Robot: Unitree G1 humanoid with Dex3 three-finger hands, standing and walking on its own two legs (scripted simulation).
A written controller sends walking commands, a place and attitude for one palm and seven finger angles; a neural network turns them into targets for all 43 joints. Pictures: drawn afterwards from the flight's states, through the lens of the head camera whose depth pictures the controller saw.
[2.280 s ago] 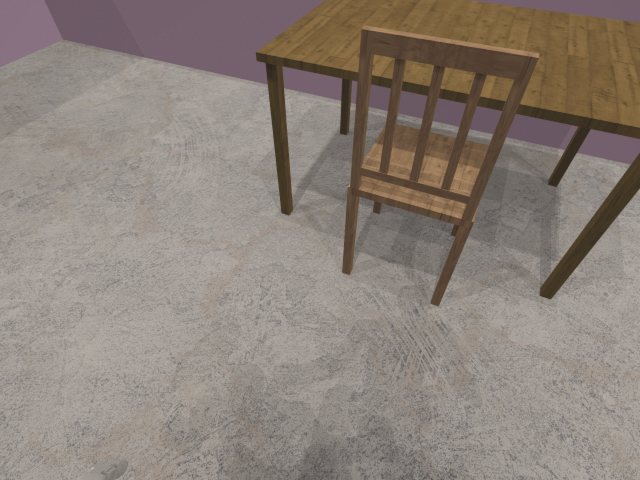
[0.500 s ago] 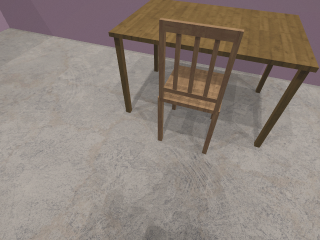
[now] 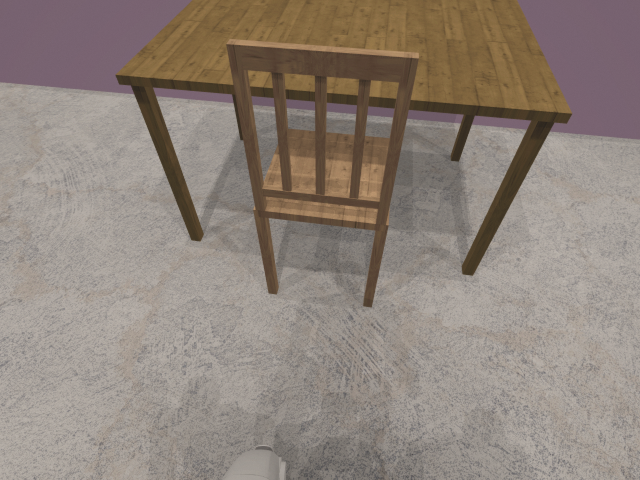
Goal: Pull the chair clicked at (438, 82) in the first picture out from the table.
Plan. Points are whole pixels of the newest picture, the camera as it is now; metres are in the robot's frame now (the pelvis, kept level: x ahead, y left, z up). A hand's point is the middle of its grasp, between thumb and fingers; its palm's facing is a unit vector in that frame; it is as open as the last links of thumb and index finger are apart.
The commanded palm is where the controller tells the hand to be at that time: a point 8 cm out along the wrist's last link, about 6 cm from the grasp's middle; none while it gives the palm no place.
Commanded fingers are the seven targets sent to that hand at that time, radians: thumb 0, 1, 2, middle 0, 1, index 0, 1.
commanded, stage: take the last steps up to it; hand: left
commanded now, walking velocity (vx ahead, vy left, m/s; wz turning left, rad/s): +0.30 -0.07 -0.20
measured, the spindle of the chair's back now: (320, 141) +0.83 +0.08 -0.07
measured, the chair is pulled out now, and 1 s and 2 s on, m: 0.00 0.00 0.00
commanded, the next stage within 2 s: come to a stop and stand still in 0.98 s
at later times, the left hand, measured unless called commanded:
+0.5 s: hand (222, 423) +0.22 +0.18 -0.16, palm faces -0.16 -0.97 -0.18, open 7.4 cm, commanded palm none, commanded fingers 0.00 0.90 0.90 -0.20 -0.30 -0.20 -0.30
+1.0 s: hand (239, 393) +0.28 +0.17 -0.19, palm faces -0.06 -0.99 -0.12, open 7.4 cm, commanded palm none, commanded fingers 0.00 0.90 0.90 -0.20 -0.30 -0.20 -0.30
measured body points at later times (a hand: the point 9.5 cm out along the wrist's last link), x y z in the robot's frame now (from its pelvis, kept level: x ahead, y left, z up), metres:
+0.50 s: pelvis +0.12 +0.01 +0.00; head +0.13 +0.00 +0.45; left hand +0.23 +0.23 -0.15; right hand +0.01 -0.21 -0.15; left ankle +0.10 +0.13 -0.74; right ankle +0.13 -0.12 -0.73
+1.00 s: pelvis +0.29 +0.00 -0.01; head +0.30 +0.03 +0.44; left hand +0.28 +0.22 -0.18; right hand +0.32 -0.24 -0.14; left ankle +0.34 +0.08 -0.74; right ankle +0.21 -0.12 -0.66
